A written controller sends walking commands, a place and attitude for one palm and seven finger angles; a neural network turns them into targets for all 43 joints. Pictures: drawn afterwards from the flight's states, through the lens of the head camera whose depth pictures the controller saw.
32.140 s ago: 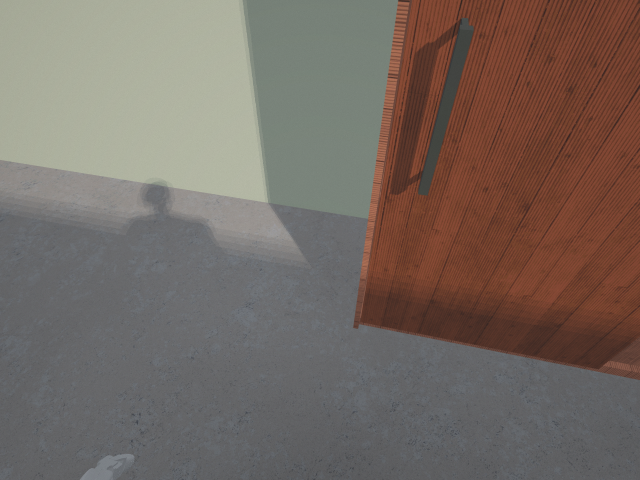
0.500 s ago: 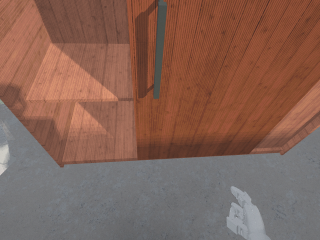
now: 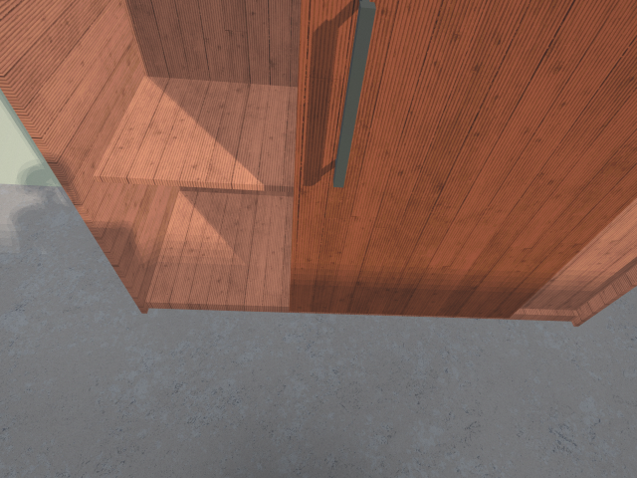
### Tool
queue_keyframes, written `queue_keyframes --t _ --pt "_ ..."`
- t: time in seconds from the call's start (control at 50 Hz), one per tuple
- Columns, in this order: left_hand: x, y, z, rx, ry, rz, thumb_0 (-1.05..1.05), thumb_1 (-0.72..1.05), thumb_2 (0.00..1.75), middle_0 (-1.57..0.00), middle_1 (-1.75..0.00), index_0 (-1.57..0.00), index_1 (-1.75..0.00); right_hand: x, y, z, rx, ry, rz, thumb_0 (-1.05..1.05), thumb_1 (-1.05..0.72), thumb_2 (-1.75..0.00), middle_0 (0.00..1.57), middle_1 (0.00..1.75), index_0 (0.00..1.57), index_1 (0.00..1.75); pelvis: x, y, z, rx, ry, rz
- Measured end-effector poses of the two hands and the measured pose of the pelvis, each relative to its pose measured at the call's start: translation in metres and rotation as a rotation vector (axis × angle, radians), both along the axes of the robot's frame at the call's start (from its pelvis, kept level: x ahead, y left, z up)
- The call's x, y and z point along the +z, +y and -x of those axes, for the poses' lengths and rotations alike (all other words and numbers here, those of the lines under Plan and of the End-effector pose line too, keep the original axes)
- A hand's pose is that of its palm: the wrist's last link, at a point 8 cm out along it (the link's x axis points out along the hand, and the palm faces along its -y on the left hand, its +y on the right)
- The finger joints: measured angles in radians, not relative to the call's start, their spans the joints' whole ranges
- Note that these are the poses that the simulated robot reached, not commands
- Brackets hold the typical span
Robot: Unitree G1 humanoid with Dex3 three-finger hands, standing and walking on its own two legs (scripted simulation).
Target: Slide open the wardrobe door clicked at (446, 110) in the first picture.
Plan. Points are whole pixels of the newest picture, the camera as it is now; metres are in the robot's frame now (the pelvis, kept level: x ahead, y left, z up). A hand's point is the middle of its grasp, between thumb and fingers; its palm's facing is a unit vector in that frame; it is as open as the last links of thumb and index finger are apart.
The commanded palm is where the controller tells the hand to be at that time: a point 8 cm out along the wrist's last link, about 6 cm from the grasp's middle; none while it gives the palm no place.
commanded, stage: let the arm hang, fingers relaxed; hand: left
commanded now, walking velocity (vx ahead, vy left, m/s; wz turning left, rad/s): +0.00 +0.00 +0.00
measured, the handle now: (349, 104) +0.65 +0.00 +0.10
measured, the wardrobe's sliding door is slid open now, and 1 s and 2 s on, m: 0.48 0.48 0.48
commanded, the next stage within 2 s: look to check the result in 0.68 s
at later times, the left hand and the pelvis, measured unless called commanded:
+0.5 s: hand out of the picture -0.03 +0.19 -0.17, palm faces -0.01 -0.98 -0.18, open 7.4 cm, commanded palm none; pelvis -0.03 +0.01 +0.01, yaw -2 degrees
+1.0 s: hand out of the picture -0.03 +0.18 -0.17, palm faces +0.00 -0.99 -0.17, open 7.4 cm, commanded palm none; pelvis -0.02 +0.01 +0.01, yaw -1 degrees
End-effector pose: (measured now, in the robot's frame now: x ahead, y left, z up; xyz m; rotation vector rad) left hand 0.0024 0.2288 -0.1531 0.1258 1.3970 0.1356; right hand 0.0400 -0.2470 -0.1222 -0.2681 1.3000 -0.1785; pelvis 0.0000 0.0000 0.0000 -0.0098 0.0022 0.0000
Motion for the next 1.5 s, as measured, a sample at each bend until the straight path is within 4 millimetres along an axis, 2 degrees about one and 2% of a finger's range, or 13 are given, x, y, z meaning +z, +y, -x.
queue_keyframes --t 0.1,0.2,0.28,0.42,0.6,0.78,0.98,1.3,1.5 --pt "0.010 0.009 0.037 0.008 0.077 -0.022 0.00 0.96 0.90 -0.20 -0.30 -0.20 -0.30 -0.010 0.016 0.028 -0.028 0.049 -0.045 0.01 -0.91 -0.90 0.20 0.30 0.20 0.30 0.003 0.006 0.012 -0.004 -0.016 0.010" --pt "0.018 0.017 0.053 0.004 0.097 -0.049 0.00 0.93 0.90 -0.20 -0.30 -0.20 -0.30 -0.018 0.030 0.047 -0.049 0.064 -0.087 0.01 -0.92 -0.90 0.20 0.30 0.20 0.30 0.005 0.011 0.023 -0.012 -0.022 0.007" --pt "0.019 0.019 0.054 -0.005 0.085 -0.056 0.00 0.92 0.90 -0.20 -0.30 -0.20 -0.30 -0.020 0.034 0.059 -0.066 0.070 -0.101 0.01 -0.92 -0.90 0.20 0.30 0.20 0.30 0.006 0.013 0.028 -0.019 -0.026 0.003" --pt "0.015 0.012 0.042 -0.022 0.041 -0.033 0.00 0.91 0.90 -0.20 -0.30 -0.20 -0.30 -0.020 0.039 0.077 -0.090 0.086 -0.107 0.00 -0.91 -0.90 0.20 0.30 0.20 0.30 0.006 0.014 0.033 -0.027 -0.027 0.000" --pt "0.011 -0.001 0.032 -0.029 0.015 0.000 0.00 0.91 0.90 -0.20 -0.30 -0.20 -0.30 -0.019 0.043 0.088 -0.105 0.109 -0.110 0.00 -0.91 -0.90 0.20 0.30 0.20 0.30 0.006 0.014 0.035 -0.026 -0.019 -0.001" --pt "0.009 -0.004 0.036 -0.018 0.041 0.004 0.00 0.91 0.90 -0.20 -0.30 -0.20 -0.30 -0.018 0.042 0.082 -0.108 0.112 -0.105 0.00 -0.91 -0.90 0.20 0.30 0.20 0.30 0.006 0.013 0.031 -0.025 -0.015 0.000" --pt "0.010 -0.002 0.036 -0.008 0.066 -0.002 0.00 0.91 0.90 -0.20 -0.30 -0.20 -0.30 -0.016 0.037 0.066 -0.097 0.105 -0.091 0.01 -0.92 -0.90 0.20 0.30 0.20 0.30 0.007 0.012 0.022 -0.023 -0.009 -0.001" --pt "0.010 -0.003 0.010 -0.015 0.043 -0.004 0.00 0.91 0.90 -0.20 -0.30 -0.20 -0.30 -0.014 0.030 0.034 -0.083 0.074 -0.077 0.01 -0.92 -0.90 0.20 0.30 0.20 0.30 0.008 0.010 0.004 -0.026 -0.007 -0.007" --pt "0.010 -0.005 -0.006 -0.024 0.030 -0.004 0.00 0.91 0.90 -0.20 -0.30 -0.20 -0.30 -0.012 0.028 0.024 -0.086 0.069 -0.074 0.00 -0.92 -0.90 0.20 0.30 0.20 0.30 0.008 0.008 -0.006 -0.032 -0.006 -0.010"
